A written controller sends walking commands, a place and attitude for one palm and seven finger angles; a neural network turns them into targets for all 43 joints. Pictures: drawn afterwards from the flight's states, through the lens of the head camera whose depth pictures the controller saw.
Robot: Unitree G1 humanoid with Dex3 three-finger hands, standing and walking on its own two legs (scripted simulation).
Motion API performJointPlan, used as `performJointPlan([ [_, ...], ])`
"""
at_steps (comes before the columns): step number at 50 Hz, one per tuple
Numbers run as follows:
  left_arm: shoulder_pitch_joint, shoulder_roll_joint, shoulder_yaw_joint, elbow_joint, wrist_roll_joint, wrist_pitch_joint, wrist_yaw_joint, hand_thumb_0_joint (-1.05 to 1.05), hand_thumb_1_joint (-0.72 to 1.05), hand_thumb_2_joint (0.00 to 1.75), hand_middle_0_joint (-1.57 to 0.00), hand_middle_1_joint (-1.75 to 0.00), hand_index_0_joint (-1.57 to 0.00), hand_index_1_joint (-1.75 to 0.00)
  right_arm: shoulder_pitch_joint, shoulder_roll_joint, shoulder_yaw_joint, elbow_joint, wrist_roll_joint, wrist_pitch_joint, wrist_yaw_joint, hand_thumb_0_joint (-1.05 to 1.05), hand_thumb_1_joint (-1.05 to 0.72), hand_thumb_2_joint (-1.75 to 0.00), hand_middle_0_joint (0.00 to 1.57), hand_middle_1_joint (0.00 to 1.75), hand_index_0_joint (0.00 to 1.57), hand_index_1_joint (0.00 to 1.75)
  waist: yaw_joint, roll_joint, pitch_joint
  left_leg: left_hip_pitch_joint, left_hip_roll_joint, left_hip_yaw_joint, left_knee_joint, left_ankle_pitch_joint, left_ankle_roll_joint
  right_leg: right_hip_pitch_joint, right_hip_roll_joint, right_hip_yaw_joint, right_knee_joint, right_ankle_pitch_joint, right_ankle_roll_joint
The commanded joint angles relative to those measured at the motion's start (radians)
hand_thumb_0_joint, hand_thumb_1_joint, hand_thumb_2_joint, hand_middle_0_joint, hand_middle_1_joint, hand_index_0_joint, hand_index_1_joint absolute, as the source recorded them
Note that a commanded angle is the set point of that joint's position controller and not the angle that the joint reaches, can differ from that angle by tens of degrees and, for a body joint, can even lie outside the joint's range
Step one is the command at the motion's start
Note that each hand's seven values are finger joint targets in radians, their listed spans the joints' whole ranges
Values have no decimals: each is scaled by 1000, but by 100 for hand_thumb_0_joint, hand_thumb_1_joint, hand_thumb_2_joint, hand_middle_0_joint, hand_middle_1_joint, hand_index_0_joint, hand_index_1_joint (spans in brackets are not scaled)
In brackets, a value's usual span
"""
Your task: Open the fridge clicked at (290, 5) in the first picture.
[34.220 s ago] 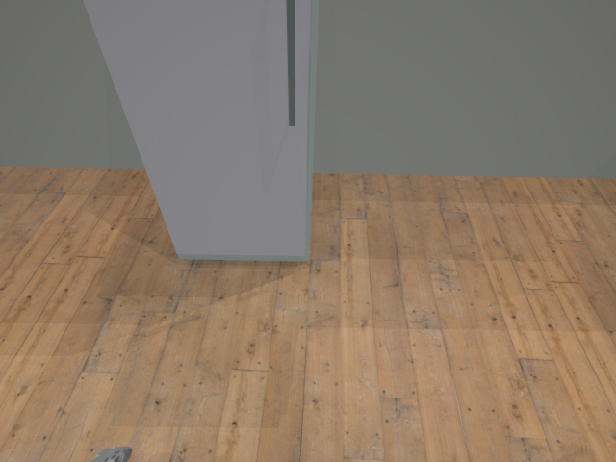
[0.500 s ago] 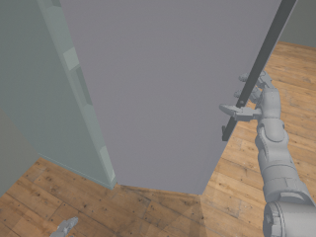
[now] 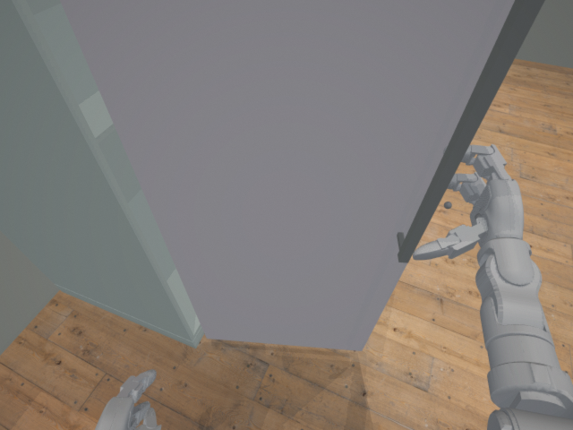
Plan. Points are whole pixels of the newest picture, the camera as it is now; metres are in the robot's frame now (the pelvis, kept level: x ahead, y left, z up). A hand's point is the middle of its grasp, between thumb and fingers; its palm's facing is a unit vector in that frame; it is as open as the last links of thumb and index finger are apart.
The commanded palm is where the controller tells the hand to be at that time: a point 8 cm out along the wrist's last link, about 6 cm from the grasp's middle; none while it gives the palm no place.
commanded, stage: slip the hand off the handle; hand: right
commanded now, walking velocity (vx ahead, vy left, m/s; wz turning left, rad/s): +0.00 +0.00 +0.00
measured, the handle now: (446, 153) +0.45 -0.17 +0.18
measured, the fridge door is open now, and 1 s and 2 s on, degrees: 73 73 73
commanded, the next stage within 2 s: draw the hand back to the body in 1.16 s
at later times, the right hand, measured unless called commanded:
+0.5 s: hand (495, 214) +0.38 -0.24 +0.13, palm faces +0.07 +0.99 -0.14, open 14.7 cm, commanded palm +0.34 -0.28 +0.14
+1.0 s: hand (518, 272) +0.29 -0.24 +0.13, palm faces +0.08 +0.99 -0.13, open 14.7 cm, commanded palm +0.26 -0.28 +0.14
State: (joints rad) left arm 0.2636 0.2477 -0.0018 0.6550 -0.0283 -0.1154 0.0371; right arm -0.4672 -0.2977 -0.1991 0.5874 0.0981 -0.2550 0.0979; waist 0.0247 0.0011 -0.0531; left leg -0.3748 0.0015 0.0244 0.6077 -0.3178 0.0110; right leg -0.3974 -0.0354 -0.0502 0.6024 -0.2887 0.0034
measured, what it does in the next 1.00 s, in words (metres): stands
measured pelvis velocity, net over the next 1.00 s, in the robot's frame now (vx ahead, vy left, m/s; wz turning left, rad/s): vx -0.02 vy -0.01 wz -0.03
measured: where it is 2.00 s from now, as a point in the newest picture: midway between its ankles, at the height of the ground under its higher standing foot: outside the picture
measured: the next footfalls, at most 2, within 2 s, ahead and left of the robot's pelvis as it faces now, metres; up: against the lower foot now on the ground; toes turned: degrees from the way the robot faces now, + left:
none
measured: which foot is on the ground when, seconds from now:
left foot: down 0.00-1.00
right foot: down 0.00-1.00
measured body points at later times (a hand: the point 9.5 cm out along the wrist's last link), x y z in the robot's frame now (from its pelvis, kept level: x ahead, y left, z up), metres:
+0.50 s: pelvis +0.00 -0.02 -0.01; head +0.02 -0.03 +0.44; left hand +0.12 +0.23 -0.10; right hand +0.37 -0.29 +0.14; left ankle -0.01 +0.11 -0.73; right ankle +0.01 -0.12 -0.73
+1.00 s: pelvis -0.02 -0.01 -0.01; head -0.02 -0.01 +0.44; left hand +0.16 +0.22 -0.08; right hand +0.28 -0.29 +0.14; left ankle -0.01 +0.11 -0.73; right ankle +0.01 -0.12 -0.73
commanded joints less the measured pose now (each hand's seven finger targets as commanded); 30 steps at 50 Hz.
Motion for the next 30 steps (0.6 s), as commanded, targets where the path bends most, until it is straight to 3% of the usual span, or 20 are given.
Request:
performJointPlan([
  [1,7,136,50,-135,-8,-34,4,0,90,90,-20,-30,-20,-30,-329,-208,-67,-310,15,-67,7,0,55,-20,25,115,25,115,-24,-32,-363,121,-14,-11,-37,462,5,205,35,10,-14,378,-37],
  [4,4,143,47,-129,-10,-26,13,0,90,90,-20,-30,-20,-30,-374,-215,-59,-295,22,-60,22,0,55,-20,25,115,25,115,7,17,-287,76,-19,-6,-51,411,2,182,29,20,-12,332,-39],
  [7,-5,142,46,-133,-15,-23,18,0,90,90,-20,-30,-20,-30,-384,-202,-43,-306,28,-49,45,0,55,-20,25,115,25,115,12,-27,-291,49,-21,-1,-49,390,6,207,28,29,-8,335,-35],
  [9,0,146,46,-133,-14,-20,21,0,90,90,-20,-30,-20,-30,-370,-220,-54,-313,32,-44,57,0,55,-20,25,115,25,115,8,-47,-305,47,-22,2,-43,385,11,221,23,38,-2,362,-33],
  [10,-5,143,42,-137,-17,-21,20,0,90,90,-20,-30,-20,-30,-361,-197,-34,-304,36,-37,67,0,55,-20,25,115,25,115,6,-60,-305,36,-21,3,-42,380,11,225,26,40,-1,360,-31],
  [14,-2,153,38,-131,-15,-12,28,0,90,90,-20,-30,-20,-30,-356,-264,-97,-254,48,-28,83,0,55,-20,25,115,25,115,2,-13,-267,30,-25,11,-45,325,15,182,22,54,-9,311,-29],
  [16,-7,150,37,-144,-17,-13,27,0,90,90,-20,-30,-20,-30,-342,-262,-102,-261,52,-27,89,0,55,-20,25,115,25,115,-10,-37,-290,32,-23,12,-37,313,16,184,24,56,-10,302,-25],
  [17,-9,149,35,-143,-15,-13,27,0,90,90,-20,-30,-20,-30,-359,-265,-99,-271,50,-29,92,0,55,-20,25,115,25,115,-6,-63,-293,21,-24,12,-36,304,17,195,23,58,-9,304,-23],
  [19,1,155,35,-142,-14,-12,30,0,90,90,-20,-30,-20,-30,-360,-293,-120,-264,51,-35,94,0,55,-20,25,115,25,115,-3,-40,-292,20,-27,13,-35,297,18,190,19,63,-5,307,-25],
  [20,-1,152,33,-145,-14,-13,29,0,90,90,-20,-30,-20,-30,-372,-288,-111,-268,48,-38,98,0,55,-20,25,115,25,115,-4,-63,-294,11,-26,13,-32,284,18,188,20,64,-8,297,-23],
  [23,3,156,33,-144,-15,-15,32,0,90,90,-20,-30,-20,-30,-379,-294,-114,-244,51,-44,104,0,55,-20,25,115,25,115,3,-59,-267,-21,-30,16,-37,231,18,183,16,73,-15,250,-20],
  [24,7,157,36,-148,-14,-16,32,0,90,90,-20,-30,-20,-30,-361,-285,-111,-259,55,-48,107,0,55,-20,25,115,25,115,-1,-48,-285,-10,-33,17,-35,229,19,186,16,73,-12,252,-22],
  [25,-1,152,34,-158,-16,-21,28,0,90,90,-20,-30,-20,-30,-331,-250,-85,-273,61,-46,115,0,55,-20,25,115,25,115,-9,-87,-290,-14,-30,18,-31,231,21,196,17,75,-15,259,-18],
  [26,3,155,38,-160,-15,-25,26,0,90,90,-20,-30,-20,-30,-280,-259,-106,-282,69,-44,117,0,55,-20,25,115,25,115,-21,-59,-303,0,-31,22,-30,236,21,201,15,79,-16,269,-17],
  [27,-1,155,37,-166,-15,-26,23,0,90,90,-20,-30,-20,-30,-229,-248,-102,-288,75,-39,125,0,55,-20,25,115,25,115,-31,-82,-309,8,-30,20,-29,243,22,202,15,72,-16,275,-15],
  [30,-10,156,37,-179,-18,-28,20,0,90,90,-20,-30,-20,-30,-171,-262,-120,-343,86,-30,128,0,55,-20,25,115,25,115,-31,-33,-283,23,-33,22,-33,241,18,166,14,69,-22,253,-21],
])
